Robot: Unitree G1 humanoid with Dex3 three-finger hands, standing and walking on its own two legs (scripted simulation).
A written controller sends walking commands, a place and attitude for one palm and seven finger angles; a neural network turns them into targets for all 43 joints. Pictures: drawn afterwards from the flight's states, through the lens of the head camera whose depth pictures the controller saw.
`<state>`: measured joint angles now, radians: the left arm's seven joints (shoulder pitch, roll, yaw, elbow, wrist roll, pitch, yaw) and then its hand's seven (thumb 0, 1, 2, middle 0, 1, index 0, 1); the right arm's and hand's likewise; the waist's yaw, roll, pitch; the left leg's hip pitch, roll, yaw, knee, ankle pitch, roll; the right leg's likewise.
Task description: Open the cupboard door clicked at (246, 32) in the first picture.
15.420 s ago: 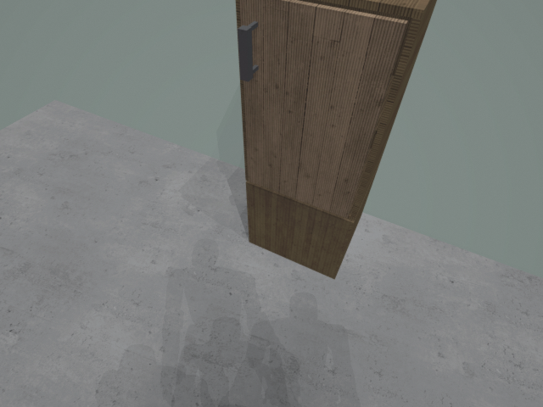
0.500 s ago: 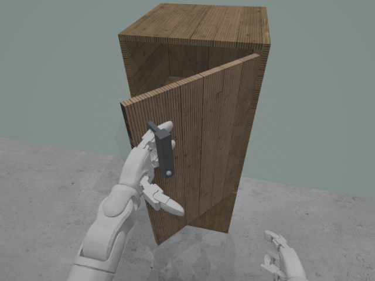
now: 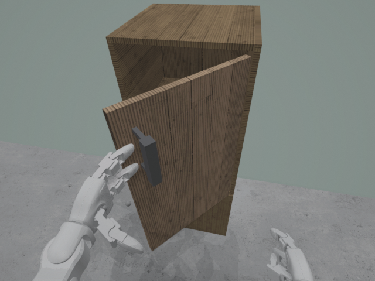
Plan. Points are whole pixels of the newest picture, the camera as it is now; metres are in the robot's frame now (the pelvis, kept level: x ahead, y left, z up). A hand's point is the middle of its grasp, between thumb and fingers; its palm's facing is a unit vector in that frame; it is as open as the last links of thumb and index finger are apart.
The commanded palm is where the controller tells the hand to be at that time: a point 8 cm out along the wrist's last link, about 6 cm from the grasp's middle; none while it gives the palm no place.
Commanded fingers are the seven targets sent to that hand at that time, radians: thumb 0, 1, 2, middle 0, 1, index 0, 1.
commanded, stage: slide the hand sideways off the handle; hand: left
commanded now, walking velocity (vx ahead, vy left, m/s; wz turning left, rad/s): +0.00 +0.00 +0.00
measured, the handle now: (146, 156) +0.32 +0.12 +0.14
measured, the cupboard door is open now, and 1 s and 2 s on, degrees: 50 50 50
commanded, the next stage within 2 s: draw the hand back to the body in 0.34 s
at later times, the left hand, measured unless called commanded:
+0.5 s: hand (92, 218) +0.19 +0.18 +0.13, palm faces -0.10 -0.99 -0.08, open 16.3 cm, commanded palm +0.16 +0.23 +0.14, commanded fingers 0.00 -0.50 0.30 -0.15 -0.30 -0.15 -0.30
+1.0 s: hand (64, 213) +0.19 +0.22 +0.14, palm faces +0.01 -0.98 -0.20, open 16.0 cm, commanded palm +0.14 +0.28 +0.16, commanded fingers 0.00 -0.19 0.44 -0.16 -0.30 -0.16 -0.30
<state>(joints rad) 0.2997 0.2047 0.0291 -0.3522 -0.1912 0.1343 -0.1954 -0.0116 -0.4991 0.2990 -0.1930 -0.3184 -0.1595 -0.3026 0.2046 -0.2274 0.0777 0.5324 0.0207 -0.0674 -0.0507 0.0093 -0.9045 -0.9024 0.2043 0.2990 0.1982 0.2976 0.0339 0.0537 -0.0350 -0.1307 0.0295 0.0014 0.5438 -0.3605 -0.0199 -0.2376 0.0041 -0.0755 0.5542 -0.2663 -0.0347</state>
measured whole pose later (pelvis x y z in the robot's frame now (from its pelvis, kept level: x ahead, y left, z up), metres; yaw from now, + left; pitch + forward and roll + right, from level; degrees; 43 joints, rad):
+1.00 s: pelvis +0.00 +0.04 +0.00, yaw +1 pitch -4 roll -1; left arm 0.39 0.31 0.19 -0.45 -0.19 0.08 -0.24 -0.01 -0.44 0.33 -0.16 -0.30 -0.15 -0.30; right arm 0.21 -0.23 0.10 0.57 0.02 -0.28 -0.06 0.01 -0.90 -0.90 0.21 0.30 0.20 0.30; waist 0.07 0.04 -0.03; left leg -0.14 -0.01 0.00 0.58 -0.37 0.03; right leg -0.22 -0.03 -0.07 0.53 -0.25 0.02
